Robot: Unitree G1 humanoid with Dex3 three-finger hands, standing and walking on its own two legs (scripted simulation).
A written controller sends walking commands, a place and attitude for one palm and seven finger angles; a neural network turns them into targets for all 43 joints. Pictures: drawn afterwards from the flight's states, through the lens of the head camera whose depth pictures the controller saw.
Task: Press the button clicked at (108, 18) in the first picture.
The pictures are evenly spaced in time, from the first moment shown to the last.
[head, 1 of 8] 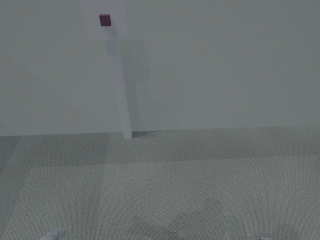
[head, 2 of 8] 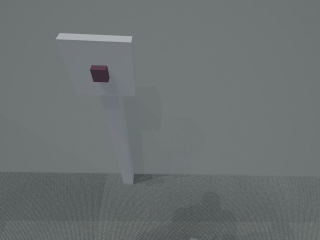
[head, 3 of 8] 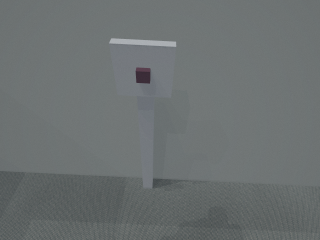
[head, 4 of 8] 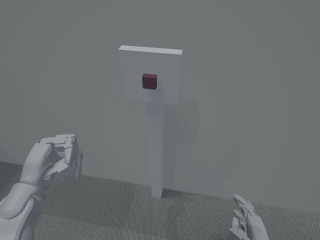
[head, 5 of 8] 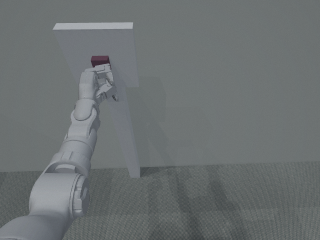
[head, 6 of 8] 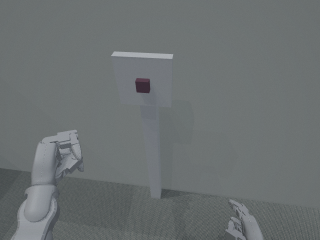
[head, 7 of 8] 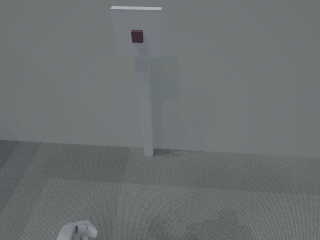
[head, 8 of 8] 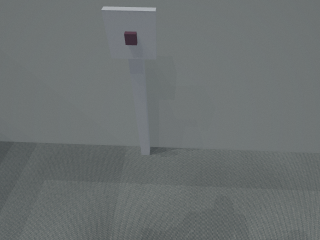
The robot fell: no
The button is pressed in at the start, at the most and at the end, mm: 0 9 0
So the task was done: yes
